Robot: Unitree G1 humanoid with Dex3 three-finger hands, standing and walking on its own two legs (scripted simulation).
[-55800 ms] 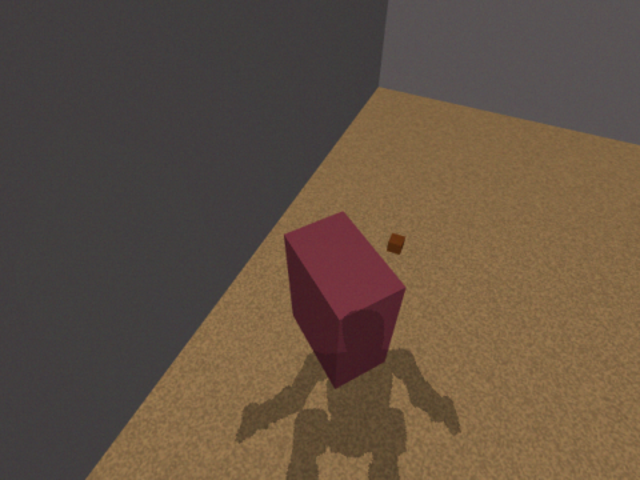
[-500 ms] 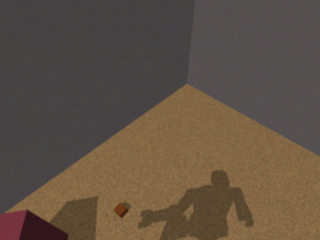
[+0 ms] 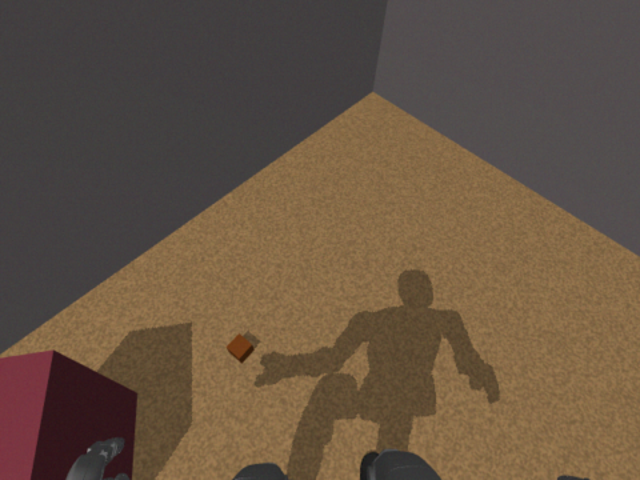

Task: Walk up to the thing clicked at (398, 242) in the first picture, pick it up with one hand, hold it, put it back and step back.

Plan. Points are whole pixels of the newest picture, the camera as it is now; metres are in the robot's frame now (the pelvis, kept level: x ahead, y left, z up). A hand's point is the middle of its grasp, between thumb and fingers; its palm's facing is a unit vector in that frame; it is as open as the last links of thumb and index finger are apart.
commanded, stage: step back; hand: left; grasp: from above
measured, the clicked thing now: (240, 348) +0.48 +0.23 -0.74
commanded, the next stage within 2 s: none
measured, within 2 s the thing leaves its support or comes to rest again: neither
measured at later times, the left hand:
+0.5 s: hand out of the picture +0.05 +0.28 -0.15, palm faces -0.09 -0.91 -0.40, open 7.4 cm
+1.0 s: hand out of the picture -0.09 +0.32 -0.16, palm faces -0.03 -0.94 -0.33, open 7.4 cm
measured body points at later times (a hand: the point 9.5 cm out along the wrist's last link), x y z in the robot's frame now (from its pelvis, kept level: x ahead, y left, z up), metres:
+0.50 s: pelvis -0.08 +0.03 -0.01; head -0.02 +0.01 +0.43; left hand +0.05 +0.33 -0.12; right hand +0.01 -0.28 -0.14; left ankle -0.03 +0.12 -0.73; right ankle -0.08 -0.08 -0.73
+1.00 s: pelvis -0.20 +0.06 +0.01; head -0.14 +0.09 +0.45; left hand -0.09 +0.37 -0.13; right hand -0.12 -0.26 -0.09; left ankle -0.18 +0.17 -0.73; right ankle -0.23 -0.10 -0.64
